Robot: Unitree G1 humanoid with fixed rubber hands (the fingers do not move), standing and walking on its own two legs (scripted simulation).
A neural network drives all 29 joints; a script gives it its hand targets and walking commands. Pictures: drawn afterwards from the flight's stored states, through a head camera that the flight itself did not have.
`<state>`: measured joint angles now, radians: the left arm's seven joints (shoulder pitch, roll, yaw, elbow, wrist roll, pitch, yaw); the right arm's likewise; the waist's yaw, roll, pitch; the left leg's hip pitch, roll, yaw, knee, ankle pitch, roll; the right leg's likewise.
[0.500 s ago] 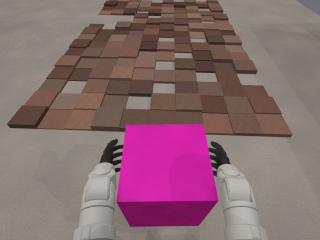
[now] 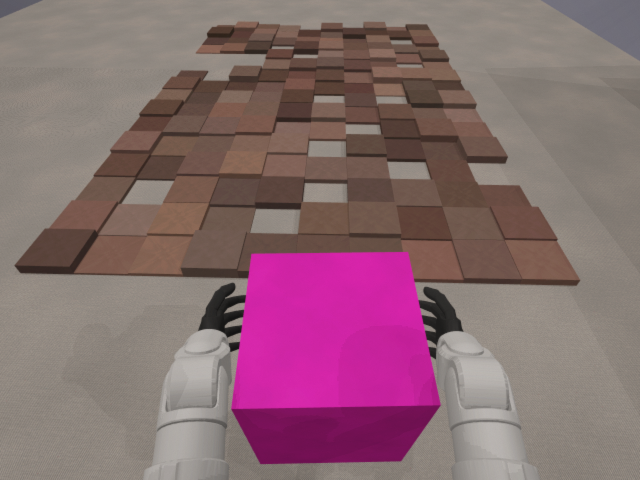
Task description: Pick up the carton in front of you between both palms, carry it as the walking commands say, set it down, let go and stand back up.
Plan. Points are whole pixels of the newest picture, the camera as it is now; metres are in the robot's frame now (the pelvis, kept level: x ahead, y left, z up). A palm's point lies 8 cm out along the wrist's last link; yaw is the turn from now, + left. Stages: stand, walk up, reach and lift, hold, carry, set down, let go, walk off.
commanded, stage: hold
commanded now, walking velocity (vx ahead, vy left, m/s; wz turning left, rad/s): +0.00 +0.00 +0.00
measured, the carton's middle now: (330, 363) +0.29 +0.00 -0.02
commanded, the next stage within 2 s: carry in 0.70 s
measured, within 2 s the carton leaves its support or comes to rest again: neither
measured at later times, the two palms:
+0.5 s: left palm (213, 339) +0.28 +0.15 +0.05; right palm (447, 341) +0.28 -0.15 +0.04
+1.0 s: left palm (208, 289) +0.34 +0.16 +0.08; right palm (433, 286) +0.34 -0.14 +0.08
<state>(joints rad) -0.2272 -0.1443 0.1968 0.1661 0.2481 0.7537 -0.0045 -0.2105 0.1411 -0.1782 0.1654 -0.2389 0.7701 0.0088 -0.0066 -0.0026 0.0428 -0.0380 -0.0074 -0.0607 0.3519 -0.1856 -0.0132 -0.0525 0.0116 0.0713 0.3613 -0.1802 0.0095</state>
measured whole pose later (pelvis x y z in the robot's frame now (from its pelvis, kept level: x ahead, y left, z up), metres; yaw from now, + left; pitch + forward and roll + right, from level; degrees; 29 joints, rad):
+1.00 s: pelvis +0.06 +0.00 -0.02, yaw +2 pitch +4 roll +0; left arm -0.18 -0.14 0.11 -0.15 0.14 0.96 0.07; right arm -0.14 0.13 -0.13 -0.17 -0.13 0.97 -0.05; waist 0.00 -0.03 -0.19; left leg -0.26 0.02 0.00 0.56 -0.35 -0.01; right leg -0.27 -0.02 0.02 0.57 -0.37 0.01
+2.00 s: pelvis +0.64 +0.04 +0.00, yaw +1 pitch +4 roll +0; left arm -0.37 -0.10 0.17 -0.40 0.00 1.23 0.19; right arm -0.36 0.10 -0.17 -0.37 0.02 1.23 -0.17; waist -0.02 -0.02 -0.08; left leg -0.10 0.01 0.22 0.29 -0.27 0.04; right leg -0.67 -0.12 -0.11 0.70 -0.06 -0.03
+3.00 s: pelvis +1.32 -0.05 +0.02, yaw +1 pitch +4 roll +1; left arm -0.60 -0.11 0.27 -0.20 0.04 1.18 0.18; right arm -0.62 0.05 -0.25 -0.15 0.03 1.20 -0.19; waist -0.03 0.02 -0.07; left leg -0.22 0.07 0.07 0.66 -0.47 0.05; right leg -0.56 -0.01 -0.11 0.63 -0.12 -0.19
